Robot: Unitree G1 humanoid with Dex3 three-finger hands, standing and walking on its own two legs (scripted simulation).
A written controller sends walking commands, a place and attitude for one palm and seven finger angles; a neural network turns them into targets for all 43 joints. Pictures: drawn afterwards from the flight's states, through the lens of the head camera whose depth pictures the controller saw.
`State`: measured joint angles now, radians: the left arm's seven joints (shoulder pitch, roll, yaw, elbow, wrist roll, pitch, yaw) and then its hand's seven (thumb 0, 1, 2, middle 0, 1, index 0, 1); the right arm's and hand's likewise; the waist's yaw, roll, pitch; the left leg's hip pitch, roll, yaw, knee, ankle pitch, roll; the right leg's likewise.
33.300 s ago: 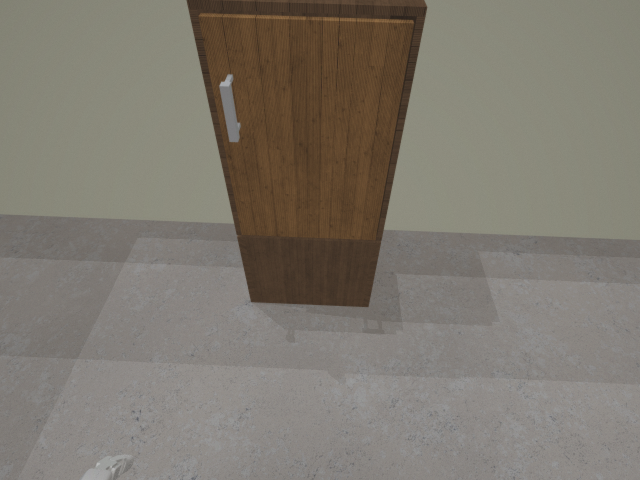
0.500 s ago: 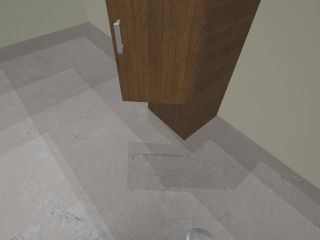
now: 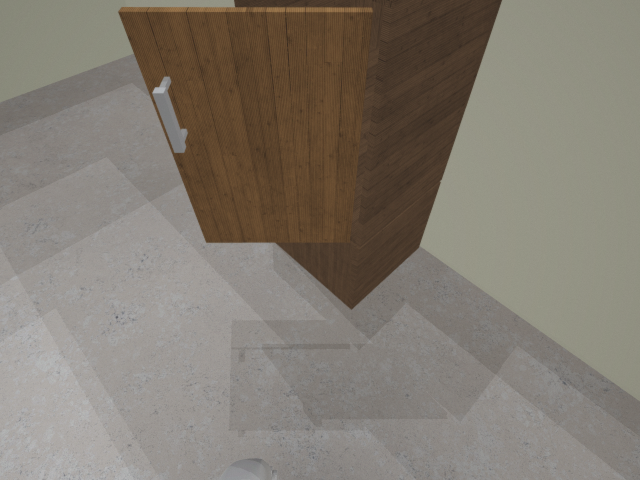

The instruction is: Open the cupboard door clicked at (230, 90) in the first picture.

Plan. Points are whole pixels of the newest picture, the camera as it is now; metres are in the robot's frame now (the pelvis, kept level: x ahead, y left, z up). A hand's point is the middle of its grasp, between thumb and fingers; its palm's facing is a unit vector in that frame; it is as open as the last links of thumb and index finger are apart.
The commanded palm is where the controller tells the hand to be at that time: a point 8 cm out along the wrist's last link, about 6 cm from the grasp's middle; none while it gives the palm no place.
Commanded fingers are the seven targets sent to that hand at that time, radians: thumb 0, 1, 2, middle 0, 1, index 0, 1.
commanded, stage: take the last steps up to it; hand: left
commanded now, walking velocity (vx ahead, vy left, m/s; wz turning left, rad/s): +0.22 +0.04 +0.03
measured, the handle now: (173, 115) +0.70 +0.30 +0.05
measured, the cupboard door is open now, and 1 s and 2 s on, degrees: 46 46 46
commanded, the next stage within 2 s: come to a stop and stand still in 0.16 s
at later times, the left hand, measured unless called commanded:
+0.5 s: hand (176, 471) +0.16 +0.22 -0.19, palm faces +0.03 -0.98 -0.18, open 7.3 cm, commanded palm none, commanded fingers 0.00 0.90 0.90 -0.20 -0.30 -0.20 -0.30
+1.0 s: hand (203, 458) +0.17 +0.18 -0.16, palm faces +0.04 -0.97 -0.25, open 7.3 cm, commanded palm none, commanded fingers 0.00 0.90 0.90 -0.20 -0.30 -0.20 -0.30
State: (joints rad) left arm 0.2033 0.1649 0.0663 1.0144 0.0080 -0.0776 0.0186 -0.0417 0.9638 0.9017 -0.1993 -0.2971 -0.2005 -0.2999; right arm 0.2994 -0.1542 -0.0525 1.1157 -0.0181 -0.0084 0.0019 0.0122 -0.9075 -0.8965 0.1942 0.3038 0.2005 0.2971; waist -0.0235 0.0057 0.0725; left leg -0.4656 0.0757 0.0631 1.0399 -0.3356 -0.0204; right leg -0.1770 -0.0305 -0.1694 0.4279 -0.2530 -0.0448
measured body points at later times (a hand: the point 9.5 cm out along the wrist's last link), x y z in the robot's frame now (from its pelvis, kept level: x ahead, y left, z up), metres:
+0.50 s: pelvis +0.13 +0.04 +0.00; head +0.17 +0.06 +0.44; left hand +0.16 +0.27 -0.17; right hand +0.19 -0.19 -0.15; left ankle +0.15 +0.13 -0.74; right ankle +0.13 -0.09 -0.71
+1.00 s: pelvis +0.12 -0.01 +0.00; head +0.15 -0.02 +0.45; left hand +0.17 +0.23 -0.14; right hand +0.17 -0.25 -0.16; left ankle +0.09 +0.14 -0.70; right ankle +0.11 -0.10 -0.74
